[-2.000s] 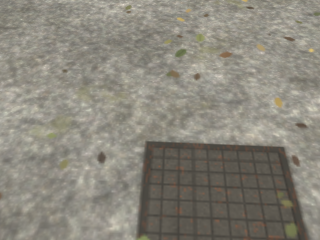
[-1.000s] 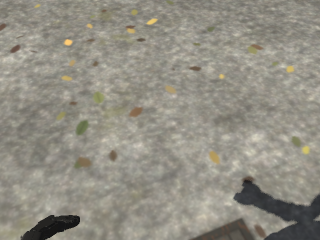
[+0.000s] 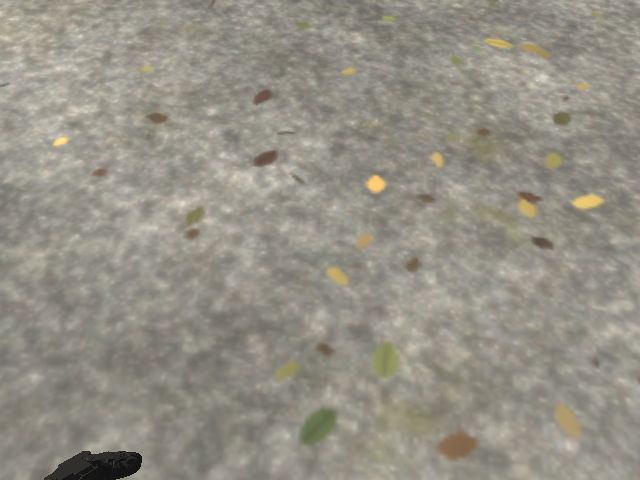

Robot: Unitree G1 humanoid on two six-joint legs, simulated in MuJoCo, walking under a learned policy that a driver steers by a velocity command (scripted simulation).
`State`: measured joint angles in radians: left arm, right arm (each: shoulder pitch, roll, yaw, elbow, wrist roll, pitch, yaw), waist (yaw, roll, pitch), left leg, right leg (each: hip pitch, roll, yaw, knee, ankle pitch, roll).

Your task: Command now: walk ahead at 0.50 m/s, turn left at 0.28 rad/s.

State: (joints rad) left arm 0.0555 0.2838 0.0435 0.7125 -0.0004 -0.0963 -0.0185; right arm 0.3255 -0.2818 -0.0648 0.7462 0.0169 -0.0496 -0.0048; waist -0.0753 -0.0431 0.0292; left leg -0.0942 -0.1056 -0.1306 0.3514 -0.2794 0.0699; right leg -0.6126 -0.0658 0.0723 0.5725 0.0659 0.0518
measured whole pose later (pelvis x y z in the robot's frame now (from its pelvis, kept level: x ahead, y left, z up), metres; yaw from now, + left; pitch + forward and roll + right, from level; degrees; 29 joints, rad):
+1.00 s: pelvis +0.55 +0.02 +0.00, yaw -5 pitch +1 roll +2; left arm 0.16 0.29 0.06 0.79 -0.02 -0.04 -0.02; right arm 0.32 -0.27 -0.06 0.86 -0.01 -0.10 0.00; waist -0.06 -0.05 0.02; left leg 0.01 -0.06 0.16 0.20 -0.23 0.05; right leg -0.70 -0.10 0.07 0.76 0.06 0.00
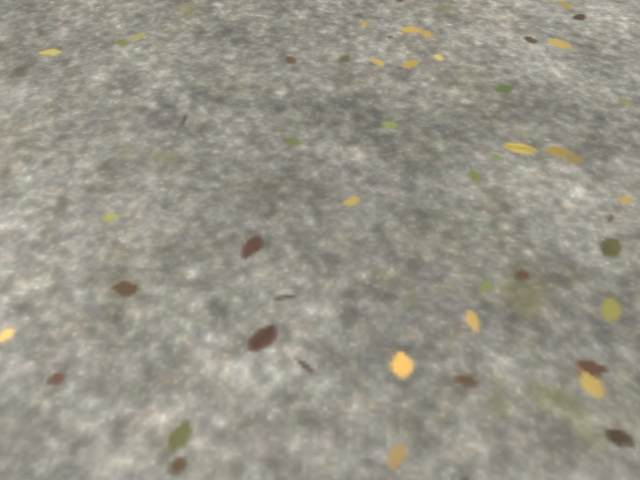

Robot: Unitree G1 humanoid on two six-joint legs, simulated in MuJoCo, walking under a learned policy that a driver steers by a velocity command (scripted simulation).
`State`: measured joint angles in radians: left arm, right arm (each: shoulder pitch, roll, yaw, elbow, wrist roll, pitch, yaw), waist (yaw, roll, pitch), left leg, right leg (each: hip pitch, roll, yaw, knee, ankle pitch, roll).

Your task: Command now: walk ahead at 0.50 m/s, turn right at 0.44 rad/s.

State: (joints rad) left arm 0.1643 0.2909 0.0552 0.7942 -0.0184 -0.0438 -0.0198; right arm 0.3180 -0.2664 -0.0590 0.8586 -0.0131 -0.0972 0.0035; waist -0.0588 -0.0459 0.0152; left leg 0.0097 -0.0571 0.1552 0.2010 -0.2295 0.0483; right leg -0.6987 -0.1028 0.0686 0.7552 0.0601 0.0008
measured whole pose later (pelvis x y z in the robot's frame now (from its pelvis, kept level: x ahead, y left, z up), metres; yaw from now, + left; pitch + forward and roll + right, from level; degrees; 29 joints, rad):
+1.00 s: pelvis +0.28 -0.04 +0.00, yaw -35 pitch +1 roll +0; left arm 0.17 0.30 0.08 0.62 -0.02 0.08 0.00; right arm 0.14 -0.28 -0.07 0.72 0.00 0.02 -0.03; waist -0.02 0.00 0.06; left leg -0.27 0.08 0.10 0.46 -0.21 -0.02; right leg -0.39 -0.03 -0.01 0.76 -0.37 0.06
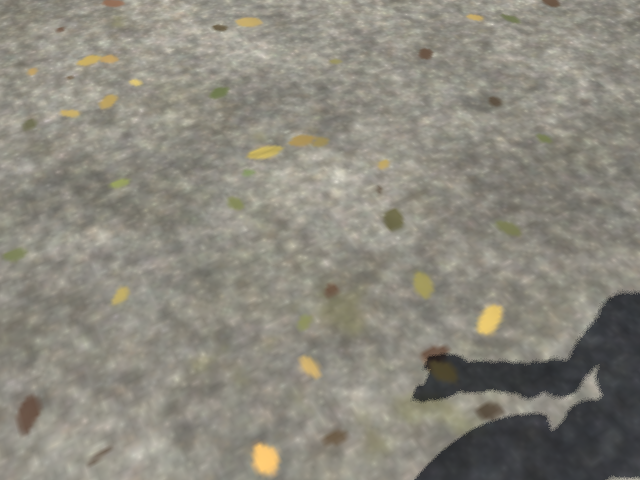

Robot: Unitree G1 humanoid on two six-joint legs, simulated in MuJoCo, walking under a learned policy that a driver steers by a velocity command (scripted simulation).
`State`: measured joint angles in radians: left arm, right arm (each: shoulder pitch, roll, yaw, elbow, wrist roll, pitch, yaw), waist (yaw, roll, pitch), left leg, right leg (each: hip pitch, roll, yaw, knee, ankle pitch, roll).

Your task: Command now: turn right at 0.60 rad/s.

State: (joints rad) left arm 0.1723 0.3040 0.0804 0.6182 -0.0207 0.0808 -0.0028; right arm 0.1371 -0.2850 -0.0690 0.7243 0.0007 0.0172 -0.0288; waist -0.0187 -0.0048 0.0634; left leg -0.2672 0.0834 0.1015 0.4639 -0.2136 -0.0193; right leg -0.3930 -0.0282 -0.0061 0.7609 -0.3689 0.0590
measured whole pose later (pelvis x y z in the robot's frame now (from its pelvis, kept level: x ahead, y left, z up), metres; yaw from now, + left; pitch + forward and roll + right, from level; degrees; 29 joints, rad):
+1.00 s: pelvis -0.01 -0.03 +0.00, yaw -24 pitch -1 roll +0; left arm 0.19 0.24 0.03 0.70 0.02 0.03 0.01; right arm 0.19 -0.26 -0.03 0.78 -0.02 -0.01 0.00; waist -0.03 0.03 0.04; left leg -0.21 0.04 -0.01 0.48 -0.25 -0.05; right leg -0.19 0.02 0.06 0.50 -0.29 0.00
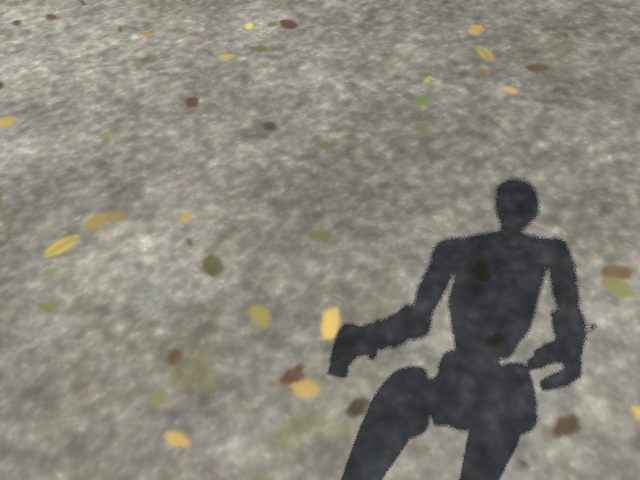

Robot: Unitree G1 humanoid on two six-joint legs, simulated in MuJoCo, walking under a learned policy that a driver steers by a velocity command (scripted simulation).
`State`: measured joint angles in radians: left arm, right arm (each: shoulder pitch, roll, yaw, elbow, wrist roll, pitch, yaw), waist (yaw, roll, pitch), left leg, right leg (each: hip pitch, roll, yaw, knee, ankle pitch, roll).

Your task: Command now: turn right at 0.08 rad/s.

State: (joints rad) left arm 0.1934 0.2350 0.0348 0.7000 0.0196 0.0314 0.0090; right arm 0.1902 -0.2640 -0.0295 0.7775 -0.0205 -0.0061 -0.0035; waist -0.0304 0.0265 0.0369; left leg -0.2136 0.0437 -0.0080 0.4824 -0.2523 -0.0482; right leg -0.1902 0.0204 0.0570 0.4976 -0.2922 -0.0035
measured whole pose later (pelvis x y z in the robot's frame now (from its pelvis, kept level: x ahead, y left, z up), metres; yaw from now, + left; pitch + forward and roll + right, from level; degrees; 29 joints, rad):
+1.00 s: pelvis +0.06 +0.04 +0.00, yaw +0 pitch +0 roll -1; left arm 0.28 0.27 0.05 0.97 -0.04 -0.05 0.02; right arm 0.36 -0.23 -0.03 1.04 0.01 -0.11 0.01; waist -0.02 -0.03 0.00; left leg -0.17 -0.01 0.04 0.52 -0.34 0.05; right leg -0.32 0.01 0.06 0.96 -0.44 -0.04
